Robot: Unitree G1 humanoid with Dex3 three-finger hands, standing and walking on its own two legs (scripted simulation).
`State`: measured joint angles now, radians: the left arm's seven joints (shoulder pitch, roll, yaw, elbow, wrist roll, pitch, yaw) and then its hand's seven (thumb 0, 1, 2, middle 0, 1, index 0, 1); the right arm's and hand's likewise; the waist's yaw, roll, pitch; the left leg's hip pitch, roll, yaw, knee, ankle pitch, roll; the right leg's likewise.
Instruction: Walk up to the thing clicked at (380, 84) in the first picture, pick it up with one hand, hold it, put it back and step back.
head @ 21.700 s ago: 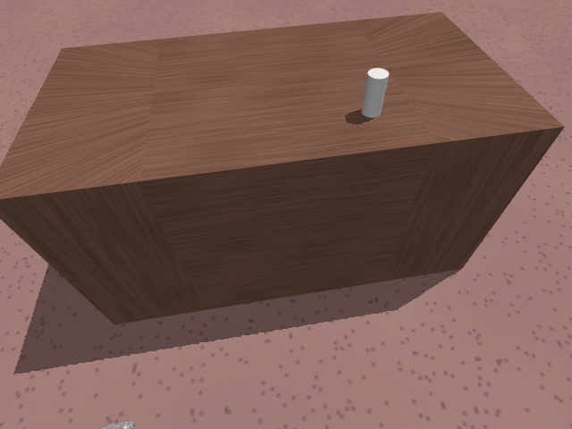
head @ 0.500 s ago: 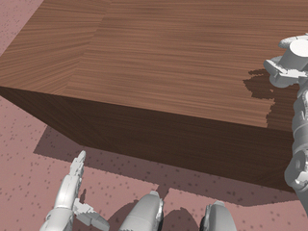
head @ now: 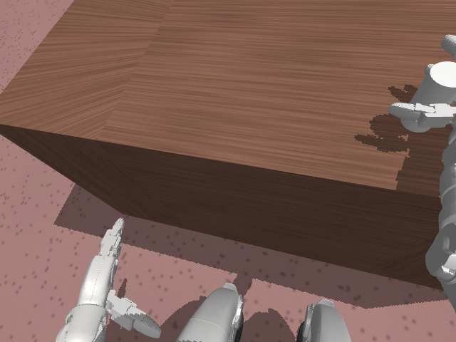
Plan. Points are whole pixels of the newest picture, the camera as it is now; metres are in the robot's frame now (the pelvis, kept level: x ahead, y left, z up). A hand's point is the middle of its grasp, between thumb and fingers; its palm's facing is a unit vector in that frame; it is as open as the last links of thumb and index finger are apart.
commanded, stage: withdraw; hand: right
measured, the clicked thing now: (431, 100) +0.52 -0.21 +0.06
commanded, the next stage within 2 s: rise in 0.22 s
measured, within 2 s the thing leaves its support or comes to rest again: neither
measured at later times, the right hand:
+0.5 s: hand out of the picture +0.50 -0.28 +0.16, palm faces +0.21 +0.96 -0.20, open 17.1 cm
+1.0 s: hand out of the picture +0.33 -0.30 +0.14, palm faces +0.35 +0.88 -0.34, open 17.5 cm
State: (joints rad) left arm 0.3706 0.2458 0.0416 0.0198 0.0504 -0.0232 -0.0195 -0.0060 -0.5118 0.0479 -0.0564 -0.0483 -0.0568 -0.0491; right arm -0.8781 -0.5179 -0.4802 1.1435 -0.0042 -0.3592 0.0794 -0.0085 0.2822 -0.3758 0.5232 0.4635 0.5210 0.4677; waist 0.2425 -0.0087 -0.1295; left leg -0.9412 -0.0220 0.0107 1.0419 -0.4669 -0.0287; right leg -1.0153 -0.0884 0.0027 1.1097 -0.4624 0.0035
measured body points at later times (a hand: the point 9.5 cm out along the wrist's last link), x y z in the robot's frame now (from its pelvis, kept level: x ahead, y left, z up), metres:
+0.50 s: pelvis +0.03 +0.00 +0.05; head +0.10 -0.02 +0.49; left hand +0.18 +0.24 +0.00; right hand +0.48 -0.33 +0.17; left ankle +0.01 +0.14 -0.66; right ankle +0.03 -0.12 -0.66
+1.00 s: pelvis +0.05 +0.00 +0.07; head +0.06 +0.00 +0.52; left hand +0.20 +0.25 -0.01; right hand +0.31 -0.34 +0.16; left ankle +0.01 +0.14 -0.66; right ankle +0.03 -0.12 -0.66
